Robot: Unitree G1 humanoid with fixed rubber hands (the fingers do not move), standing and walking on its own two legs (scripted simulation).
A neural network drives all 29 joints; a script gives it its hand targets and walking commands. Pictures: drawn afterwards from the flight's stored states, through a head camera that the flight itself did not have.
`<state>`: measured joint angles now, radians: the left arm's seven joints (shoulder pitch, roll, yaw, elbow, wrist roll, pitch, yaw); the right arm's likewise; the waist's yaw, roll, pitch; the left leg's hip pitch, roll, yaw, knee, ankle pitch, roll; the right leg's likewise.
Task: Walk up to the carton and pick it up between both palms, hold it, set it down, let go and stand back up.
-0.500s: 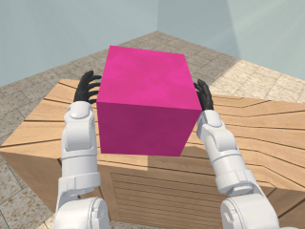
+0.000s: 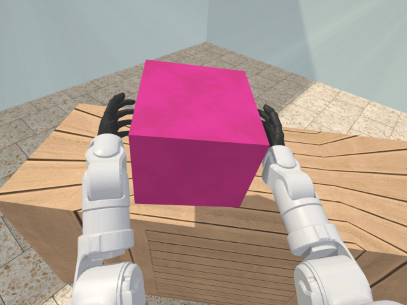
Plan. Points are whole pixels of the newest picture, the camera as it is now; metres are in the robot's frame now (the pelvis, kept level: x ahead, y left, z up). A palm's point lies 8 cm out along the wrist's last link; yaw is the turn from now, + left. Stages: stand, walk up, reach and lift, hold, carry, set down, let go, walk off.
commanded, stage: hold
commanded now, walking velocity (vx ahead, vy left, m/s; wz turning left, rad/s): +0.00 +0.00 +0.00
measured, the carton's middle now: (192, 133) +0.41 +0.00 +0.15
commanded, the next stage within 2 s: none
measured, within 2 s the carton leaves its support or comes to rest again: neither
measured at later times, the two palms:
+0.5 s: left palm (112, 135) +0.36 +0.15 +0.19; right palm (272, 145) +0.35 -0.15 +0.16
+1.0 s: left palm (113, 137) +0.36 +0.15 +0.19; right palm (273, 148) +0.35 -0.15 +0.16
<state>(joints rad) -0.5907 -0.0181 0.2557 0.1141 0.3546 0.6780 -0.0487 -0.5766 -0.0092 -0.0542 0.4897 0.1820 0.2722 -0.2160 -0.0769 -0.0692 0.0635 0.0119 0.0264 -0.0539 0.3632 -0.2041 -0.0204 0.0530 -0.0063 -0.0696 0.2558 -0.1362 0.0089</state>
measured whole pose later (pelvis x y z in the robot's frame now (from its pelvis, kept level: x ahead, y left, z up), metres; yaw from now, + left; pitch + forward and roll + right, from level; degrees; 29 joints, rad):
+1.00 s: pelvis +0.00 +0.00 +0.00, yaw +0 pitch -10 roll -1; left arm -0.57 -0.03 0.25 0.09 0.35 0.69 -0.05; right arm -0.55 -0.01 -0.04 0.45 0.18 0.27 -0.22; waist -0.07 -0.06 0.07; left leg 0.02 0.03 -0.04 0.35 -0.20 -0.02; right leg 0.05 -0.01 -0.07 0.26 -0.14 0.01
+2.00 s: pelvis +0.00 +0.00 +0.00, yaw +0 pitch -10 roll -1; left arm -0.58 -0.03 0.26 0.10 0.35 0.68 -0.05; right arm -0.55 0.00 -0.05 0.46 0.16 0.26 -0.22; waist -0.07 -0.06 0.07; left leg 0.01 0.03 -0.05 0.35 -0.19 -0.02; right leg 0.05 -0.01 -0.07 0.26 -0.14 0.00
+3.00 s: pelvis +0.00 +0.00 +0.00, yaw +1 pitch -10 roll -1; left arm -0.57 -0.03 0.26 0.09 0.35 0.68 -0.06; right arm -0.54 0.00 -0.05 0.45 0.16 0.26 -0.22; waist -0.07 -0.06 0.08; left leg 0.01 0.03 -0.04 0.35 -0.19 -0.02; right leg 0.05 -0.01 -0.08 0.26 -0.14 0.00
